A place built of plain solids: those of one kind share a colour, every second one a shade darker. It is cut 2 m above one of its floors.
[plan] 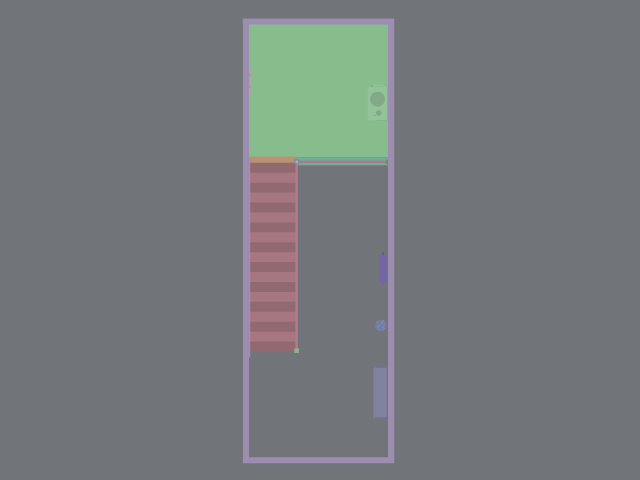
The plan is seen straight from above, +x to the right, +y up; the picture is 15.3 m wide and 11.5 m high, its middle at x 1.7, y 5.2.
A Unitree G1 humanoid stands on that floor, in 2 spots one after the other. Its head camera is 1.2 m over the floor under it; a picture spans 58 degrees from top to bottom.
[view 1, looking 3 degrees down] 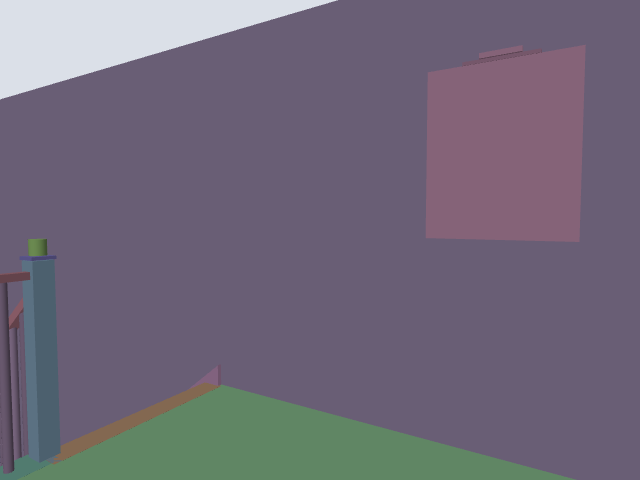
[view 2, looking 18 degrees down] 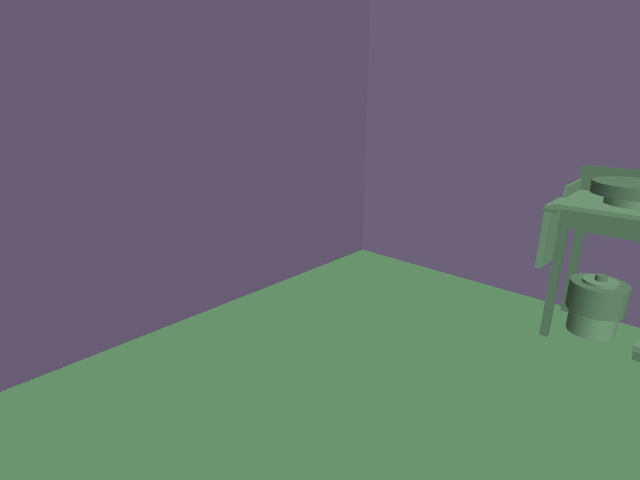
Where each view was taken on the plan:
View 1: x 2.25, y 9.36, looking -149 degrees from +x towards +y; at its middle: wall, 2.63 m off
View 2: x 0.58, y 8.28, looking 43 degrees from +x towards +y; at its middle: wall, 3.21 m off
